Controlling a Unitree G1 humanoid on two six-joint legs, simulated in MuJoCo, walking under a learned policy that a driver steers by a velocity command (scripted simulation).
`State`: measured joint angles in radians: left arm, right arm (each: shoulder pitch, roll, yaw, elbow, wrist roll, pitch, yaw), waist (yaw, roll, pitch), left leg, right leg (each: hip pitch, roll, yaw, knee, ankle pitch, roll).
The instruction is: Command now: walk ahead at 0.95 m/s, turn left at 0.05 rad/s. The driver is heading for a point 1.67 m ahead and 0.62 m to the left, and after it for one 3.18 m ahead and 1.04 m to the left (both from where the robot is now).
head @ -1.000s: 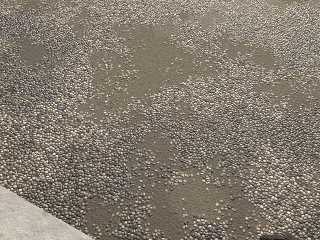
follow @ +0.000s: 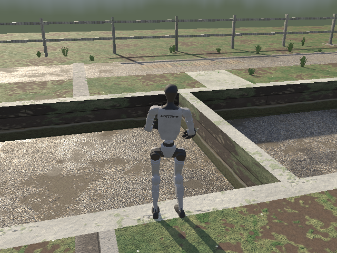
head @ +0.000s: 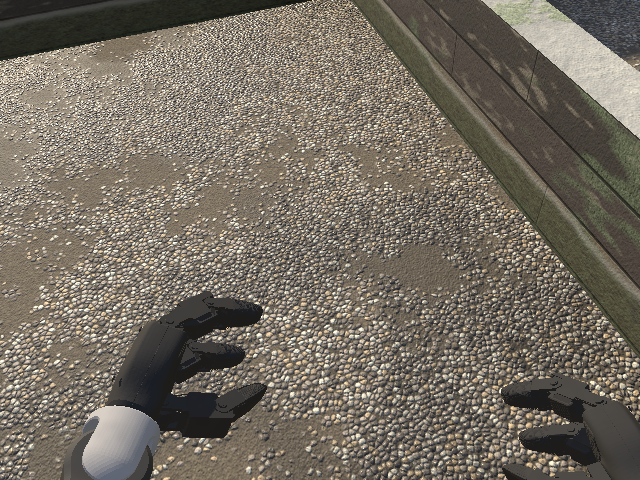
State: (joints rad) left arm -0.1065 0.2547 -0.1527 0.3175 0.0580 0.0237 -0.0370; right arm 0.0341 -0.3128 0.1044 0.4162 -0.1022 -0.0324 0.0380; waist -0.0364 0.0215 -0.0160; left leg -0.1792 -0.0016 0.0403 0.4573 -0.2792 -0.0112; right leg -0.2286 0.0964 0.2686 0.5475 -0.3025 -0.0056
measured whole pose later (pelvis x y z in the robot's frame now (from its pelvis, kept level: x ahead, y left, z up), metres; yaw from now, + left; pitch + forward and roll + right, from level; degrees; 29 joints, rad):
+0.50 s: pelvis -0.01 +0.00 +0.00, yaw +18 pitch +0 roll -1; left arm 0.02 0.31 -0.10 0.38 0.10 -0.03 -0.02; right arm 0.00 -0.32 0.11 0.37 -0.04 0.05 0.04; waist 0.01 -0.02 -0.01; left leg -0.29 -0.10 -0.25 0.58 -0.27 -0.01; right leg -0.18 0.00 -0.05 0.52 -0.34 0.00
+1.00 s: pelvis -0.04 -0.02 +0.00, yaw +32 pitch -2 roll -1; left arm 0.08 0.27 -0.05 0.41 0.10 -0.04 0.00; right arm 0.07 -0.26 0.07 0.39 0.02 0.06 0.05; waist -0.02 0.00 0.02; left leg -0.31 -0.19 -0.42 0.52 -0.14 -0.04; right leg -0.15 -0.07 -0.23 0.52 -0.33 0.00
